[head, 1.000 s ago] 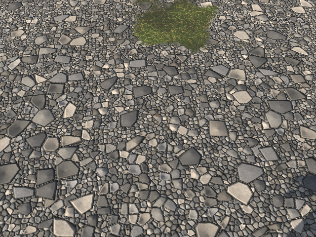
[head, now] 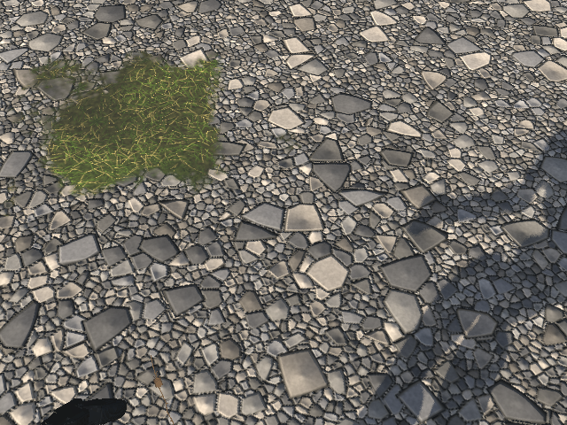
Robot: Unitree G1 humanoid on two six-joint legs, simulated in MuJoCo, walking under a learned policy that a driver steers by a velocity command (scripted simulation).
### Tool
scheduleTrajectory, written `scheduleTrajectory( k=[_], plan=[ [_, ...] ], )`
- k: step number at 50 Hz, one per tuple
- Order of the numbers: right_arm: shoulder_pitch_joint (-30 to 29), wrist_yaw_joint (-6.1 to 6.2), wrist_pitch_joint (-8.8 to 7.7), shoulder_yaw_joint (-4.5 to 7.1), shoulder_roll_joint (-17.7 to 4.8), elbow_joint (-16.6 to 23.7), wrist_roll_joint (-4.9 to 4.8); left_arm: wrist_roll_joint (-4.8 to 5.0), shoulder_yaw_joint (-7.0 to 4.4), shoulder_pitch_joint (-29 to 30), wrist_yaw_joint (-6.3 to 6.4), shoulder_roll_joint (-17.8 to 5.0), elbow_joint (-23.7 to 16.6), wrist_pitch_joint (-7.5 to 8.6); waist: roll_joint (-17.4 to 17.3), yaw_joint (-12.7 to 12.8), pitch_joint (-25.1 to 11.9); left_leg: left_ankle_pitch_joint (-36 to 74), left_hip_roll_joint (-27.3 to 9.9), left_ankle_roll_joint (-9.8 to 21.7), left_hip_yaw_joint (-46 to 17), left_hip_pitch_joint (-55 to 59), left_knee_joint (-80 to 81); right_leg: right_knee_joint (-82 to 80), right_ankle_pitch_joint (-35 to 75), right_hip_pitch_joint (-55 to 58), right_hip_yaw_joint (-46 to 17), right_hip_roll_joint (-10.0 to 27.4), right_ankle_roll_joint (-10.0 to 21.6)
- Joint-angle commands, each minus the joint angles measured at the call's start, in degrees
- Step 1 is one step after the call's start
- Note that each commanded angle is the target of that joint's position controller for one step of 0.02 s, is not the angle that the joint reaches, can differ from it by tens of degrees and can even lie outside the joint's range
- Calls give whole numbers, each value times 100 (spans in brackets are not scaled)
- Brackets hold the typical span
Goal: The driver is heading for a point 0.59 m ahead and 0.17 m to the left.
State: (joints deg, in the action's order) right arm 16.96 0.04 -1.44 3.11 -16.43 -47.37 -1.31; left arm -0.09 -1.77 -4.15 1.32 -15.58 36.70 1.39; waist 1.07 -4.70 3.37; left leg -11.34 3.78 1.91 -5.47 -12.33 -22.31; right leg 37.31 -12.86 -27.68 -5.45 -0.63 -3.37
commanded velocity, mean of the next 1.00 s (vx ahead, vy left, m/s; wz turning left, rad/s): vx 0.03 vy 0.00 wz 0.49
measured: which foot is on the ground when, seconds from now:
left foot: down 0.00-0.08, up 0.10-0.46, down 0.48-0.98, up 1.00-1.00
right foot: up 0.00-0.06, down 0.08-0.48, up 0.50-0.94, down 0.96-1.00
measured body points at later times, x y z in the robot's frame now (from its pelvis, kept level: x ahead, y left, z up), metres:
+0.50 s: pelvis +0.05 +0.01 -0.01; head +0.08 +0.04 +0.43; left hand +0.10 +0.33 -0.12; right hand +0.29 -0.21 -0.10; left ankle +0.03 +0.12 -0.75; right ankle +0.10 -0.13 -0.74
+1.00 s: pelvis +0.07 +0.01 -0.01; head +0.09 +0.01 +0.44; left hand +0.05 +0.32 -0.10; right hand +0.36 -0.14 -0.10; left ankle +0.03 +0.12 -0.74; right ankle +0.13 -0.10 -0.75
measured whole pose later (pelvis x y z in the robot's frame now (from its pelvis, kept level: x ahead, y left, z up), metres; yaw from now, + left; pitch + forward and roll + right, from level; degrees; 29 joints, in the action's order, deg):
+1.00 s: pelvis +0.07 +0.01 -0.01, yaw +33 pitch +1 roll -1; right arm 8.4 1.2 2.7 3.2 -18.1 -36.8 -0.2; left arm -0.9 -3.9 -8.3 0.0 -16.5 42.1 0.9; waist -2.2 -0.4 2.1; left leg -17.7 5.8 0.9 -11.8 -18.6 -33.9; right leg 28.1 -14.6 -14.2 -2.5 -2.0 0.3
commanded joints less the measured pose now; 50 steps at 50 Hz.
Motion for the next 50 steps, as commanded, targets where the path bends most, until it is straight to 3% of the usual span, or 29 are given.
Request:
scheduleTrajectory(
  k=[1,3,4,5,6,7,8,9,11,15,19,21,23,24,25,26,27,28,29,30,32,37,40,44,47,48,49,50],
  plan=[
    [-412,113,51,277,-1052,481,-62,20,-226,-223,-2,-587,-325,40,-851,441,-761,2151,-1230,813,-1390,108,80,-656,327,946,55,-185,85],
    [-547,164,109,232,-874,582,-61,-24,-296,-459,-11,-713,-265,131,-746,638,-757,1292,-909,471,-1484,-189,-353,-1648,1282,1759,1,82,326],
    [-422,159,102,140,-569,672,49,-122,-374,-678,45,-1044,-292,134,-112,598,-1097,135,-599,195,-1182,-695,-1179,-1546,2338,2554,-667,1067,692],
    [200,150,77,65,-304,675,97,-201,-424,-630,76,-1289,-349,34,1161,313,-1279,-2456,144,-153,-332,-1705,-2325,-1457,3726,3152,-1781,2209,1545],
    [259,153,90,159,-709,673,74,-177,-410,-822,44,-1075,-258,-14,1282,476,-1360,-2931,-26,-404,-30,-2078,-3514,-1655,3455,2956,-2366,2628,2071],
    [200,163,148,283,-1028,612,26,-134,-324,-648,27,-797,-293,-4,815,455,-1116,-2576,-220,-526,-104,-2221,-4165,-1683,3017,2761,-1935,2299,1980],
    [165,195,249,337,-1059,540,0,-108,-282,-352,12,-648,-299,1,598,367,-926,-2210,-325,-627,-85,-2279,-4403,-1686,2666,2532,-1373,1938,1730],
    [148,230,354,359,-1036,530,8,-79,-264,-130,1,-607,-320,1,580,323,-807,-1929,-404,-715,-68,-2252,-4481,-1739,2443,2289,-1018,1760,1598],
    [28,216,454,310,-792,657,13,-116,-287,-11,9,-693,-238,-12,657,297,-640,-1489,-431,-834,164,-1987,-4398,-1892,2557,1823,-450,1522,1599],
    [-418,110,453,205,-541,1007,26,-103,-361,-96,81,-820,-98,-75,772,472,-787,-1095,-605,-844,393,-1688,-3293,-1941,2440,2014,-1,1580,1712],
    [-619,-26,467,199,-632,1226,33,-30,-457,-153,32,-1091,18,-122,802,563,-890,-943,-613,-637,665,-1070,-2344,-1853,2387,2031,184,1794,1706],
    [-608,-83,499,234,-702,1287,28,52,-485,-158,4,-1170,82,-122,814,519,-843,-820,-579,-470,762,-840,-1809,-1691,2198,2076,216,1878,1586],
    [-340,-119,510,281,-716,1218,39,166,-491,-113,3,-1151,161,-123,707,307,-818,-66,-405,-180,928,-161,-735,-1219,1710,1819,480,1736,1220],
    [-172,-78,507,351,-888,1179,63,150,-456,-427,-13,-982,311,-116,348,293,-822,604,-406,30,671,442,-222,-696,1050,1393,781,1498,818],
    [-44,31,490,514,-1537,1263,71,-90,-363,-608,-50,-652,253,-107,-1249,457,-850,2607,-1653,530,-1029,1312,86,872,-755,143,1432,841,189],
    [-159,17,402,527,-1818,1441,239,-168,-335,-106,9,-633,-70,-108,-1923,238,-805,3279,-2692,1732,-2453,1145,225,2151,-2615,-1026,966,46,-103],
    [-98,-26,282,455,-1524,1425,320,-85,-417,172,49,-884,-71,-122,-1180,14,-962,2818,-2486,1848,-2211,973,338,2844,-2540,-1037,323,157,-56],
    [-333,-19,198,403,-1376,1391,274,11,-450,115,71,-914,-34,-150,-989,214,-800,2459,-2137,1526,-1724,831,305,2953,-2049,-1041,187,244,21],
    [-624,10,181,378,-1229,1415,161,-3,-473,-71,120,-893,109,-178,-742,366,-735,2074,-1833,1217,-1425,775,265,2804,-1626,-1037,138,296,14],
    [-805,46,196,327,-1114,1446,72,-45,-497,-144,155,-945,151,-198,-821,436,-704,2110,-1724,1097,-1313,700,247,2720,-1334,-977,121,295,-36],
    [-822,104,234,280,-1045,1483,95,-32,-492,-285,126,-864,183,-174,-882,515,-850,2346,-1535,1099,-1198,564,234,2787,-956,-644,168,138,-128],
    [-685,192,283,330,-1157,1480,81,13,-411,-64,80,-682,122,-127,-896,373,-850,1698,-1432,1104,-1500,732,175,1419,-697,-445,64,10,-222],
    [-733,179,321,364,-1232,1512,92,36,-401,-8,25,-698,99,-92,-996,328,-766,1205,-1392,1131,-1838,427,176,797,-780,-10,10,-86,-194],
    [-834,121,361,313,-1125,1500,103,74,-398,-170,-71,-737,138,-36,-1063,297,-842,1498,-1397,1099,-2084,327,-19,158,-830,593,106,-72,-83],
    [-1007,129,395,233,-974,1469,27,40,-372,-495,-152,-623,224,37,-953,562,-842,1432,-1136,801,-2064,121,-310,-1395,237,1475,254,-46,143],
    [-820,138,376,184,-826,1418,55,-45,-388,-530,-143,-760,207,53,-685,519,-855,769,-919,505,-1904,-180,-484,-1716,897,1960,-45,340,301],
    [-496,127,336,101,-572,1389,196,-151,-427,-509,-112,-1125,110,41,434,265,-976,-634,-310,139,-1208,-630,-1401,-1863,1929,2394,-1042,1361,699],
    [-577,146,299,156,-704,1488,143,-262,-397,-337,-123,-1146,182,32,1271,161,-639,-2026,186,-162,-514,-1093,-1799,-1989,2222,1848,-1886,2009,1636]
  ],
)
Velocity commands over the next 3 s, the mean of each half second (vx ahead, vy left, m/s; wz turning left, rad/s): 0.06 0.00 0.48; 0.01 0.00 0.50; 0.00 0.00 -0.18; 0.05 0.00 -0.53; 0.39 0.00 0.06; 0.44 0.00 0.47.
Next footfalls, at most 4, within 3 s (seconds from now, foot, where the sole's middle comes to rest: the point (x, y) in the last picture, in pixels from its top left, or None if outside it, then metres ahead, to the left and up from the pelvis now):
0.08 right None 0.14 -0.12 -0.78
0.48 left None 0.07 0.13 -0.78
0.96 right None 0.17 -0.07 -0.78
1.24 left None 0.01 0.13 -0.78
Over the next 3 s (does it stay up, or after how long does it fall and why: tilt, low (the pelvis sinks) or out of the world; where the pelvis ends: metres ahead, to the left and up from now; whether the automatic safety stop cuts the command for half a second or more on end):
stays up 0.49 0.06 -0.03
